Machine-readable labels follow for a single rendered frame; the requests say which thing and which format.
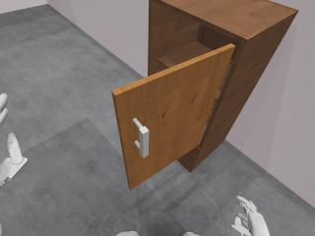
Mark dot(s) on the handle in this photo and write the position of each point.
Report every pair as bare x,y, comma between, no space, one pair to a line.
144,135

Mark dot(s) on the left robot hand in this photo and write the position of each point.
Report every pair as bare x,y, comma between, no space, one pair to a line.
12,165

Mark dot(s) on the right robot hand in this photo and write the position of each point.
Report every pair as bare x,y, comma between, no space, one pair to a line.
253,225

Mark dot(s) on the cupboard door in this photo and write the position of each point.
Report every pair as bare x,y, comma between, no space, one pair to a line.
174,105

